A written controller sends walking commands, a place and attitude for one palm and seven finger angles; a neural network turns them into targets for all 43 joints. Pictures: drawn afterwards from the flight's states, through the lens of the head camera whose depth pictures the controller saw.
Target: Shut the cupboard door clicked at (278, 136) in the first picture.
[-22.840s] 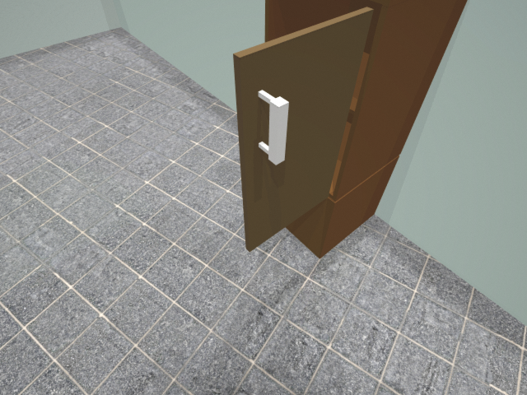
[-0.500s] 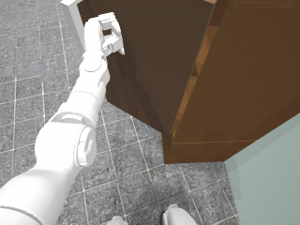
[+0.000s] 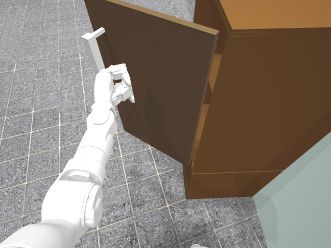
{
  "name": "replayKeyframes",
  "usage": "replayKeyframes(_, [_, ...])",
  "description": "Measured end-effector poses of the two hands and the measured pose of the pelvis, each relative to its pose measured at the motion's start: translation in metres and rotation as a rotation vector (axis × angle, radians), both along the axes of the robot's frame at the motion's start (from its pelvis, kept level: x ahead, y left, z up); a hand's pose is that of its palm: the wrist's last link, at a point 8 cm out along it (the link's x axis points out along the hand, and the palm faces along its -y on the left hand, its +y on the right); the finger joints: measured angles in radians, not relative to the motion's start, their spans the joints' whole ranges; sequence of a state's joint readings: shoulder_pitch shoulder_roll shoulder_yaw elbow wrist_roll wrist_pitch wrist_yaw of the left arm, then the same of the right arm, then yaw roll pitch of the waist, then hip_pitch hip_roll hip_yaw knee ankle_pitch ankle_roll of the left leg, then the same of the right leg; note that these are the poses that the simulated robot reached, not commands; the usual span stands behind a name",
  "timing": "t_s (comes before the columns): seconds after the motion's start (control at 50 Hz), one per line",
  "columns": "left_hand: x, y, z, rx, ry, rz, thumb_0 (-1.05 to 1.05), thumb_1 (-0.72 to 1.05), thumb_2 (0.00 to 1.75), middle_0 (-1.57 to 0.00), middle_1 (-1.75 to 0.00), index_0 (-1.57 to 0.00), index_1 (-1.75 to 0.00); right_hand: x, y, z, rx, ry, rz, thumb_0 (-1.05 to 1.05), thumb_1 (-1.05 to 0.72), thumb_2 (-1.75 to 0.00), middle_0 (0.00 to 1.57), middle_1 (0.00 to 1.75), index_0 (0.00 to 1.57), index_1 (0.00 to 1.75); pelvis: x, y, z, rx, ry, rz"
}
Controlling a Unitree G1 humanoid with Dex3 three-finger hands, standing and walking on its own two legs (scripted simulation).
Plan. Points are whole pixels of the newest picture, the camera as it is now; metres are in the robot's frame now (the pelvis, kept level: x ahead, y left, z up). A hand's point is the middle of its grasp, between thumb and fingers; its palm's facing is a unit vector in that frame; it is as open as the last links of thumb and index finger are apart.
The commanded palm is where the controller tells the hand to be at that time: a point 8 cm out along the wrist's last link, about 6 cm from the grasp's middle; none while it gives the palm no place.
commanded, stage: pull the fist back off the door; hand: left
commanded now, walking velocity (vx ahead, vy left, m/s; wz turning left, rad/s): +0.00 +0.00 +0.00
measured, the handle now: (101, 55) +0.61 +0.16 +0.12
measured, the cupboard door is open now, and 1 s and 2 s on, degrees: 55 55 55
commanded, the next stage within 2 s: draw the hand back to the body in 0.18 s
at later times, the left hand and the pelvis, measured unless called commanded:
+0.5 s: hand (120, 95) +0.43 +0.09 +0.14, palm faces -0.01 -1.00 -0.01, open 3.1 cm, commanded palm +0.38 +0.14 +0.14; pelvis +0.00 +0.00 +0.01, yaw +0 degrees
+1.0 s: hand (58, 148) +0.29 +0.18 +0.16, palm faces +0.16 -0.97 -0.20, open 3.1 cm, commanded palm +0.25 +0.23 +0.17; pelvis +0.00 +0.01 +0.02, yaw +2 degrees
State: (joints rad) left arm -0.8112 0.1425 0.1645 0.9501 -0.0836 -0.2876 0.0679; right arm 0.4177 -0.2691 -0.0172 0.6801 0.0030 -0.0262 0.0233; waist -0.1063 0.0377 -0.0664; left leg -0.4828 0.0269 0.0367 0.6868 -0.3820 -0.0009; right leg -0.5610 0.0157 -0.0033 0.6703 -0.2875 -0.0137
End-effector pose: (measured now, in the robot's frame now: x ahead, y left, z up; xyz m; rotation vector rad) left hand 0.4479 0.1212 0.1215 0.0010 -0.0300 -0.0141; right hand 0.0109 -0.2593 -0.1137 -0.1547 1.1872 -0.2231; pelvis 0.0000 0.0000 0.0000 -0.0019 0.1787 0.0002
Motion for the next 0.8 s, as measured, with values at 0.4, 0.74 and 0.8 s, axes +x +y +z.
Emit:
replayKeyframes(0.4, [-0.022,-0.004,0.017,-0.006,-0.009,-0.005,0.02,0.90,0.90,-1.30,-1.50,-1.30,-1.50,0.089,0.031,0.011,0.042,-0.263,0.116,0.01,-0.91,-0.90,0.20,0.30,0.20,0.30,-0.008,0.002,0.002,0.011,-0.052,0.013])
replayKeyframes(0.74, [-0.112,0.062,0.027,0.022,-0.042,-0.002,0.02,0.90,0.90,-1.30,-1.50,-1.30,-1.50,0.107,0.023,0.026,0.010,-0.312,0.109,0.02,-0.91,-0.90,0.20,0.30,0.20,0.30,0.001,0.004,0.014,0.004,-0.156,0.016])
replayKeyframes(0.8, [-0.125,0.071,0.033,0.026,-0.039,-0.003,0.02,0.90,0.90,-1.28,-1.48,-1.29,-1.48,0.133,0.028,0.038,0.007,-0.393,0.137,0.02,-0.91,-0.90,0.20,0.30,0.20,0.30,0.001,0.004,0.015,0.004,-0.172,0.022])
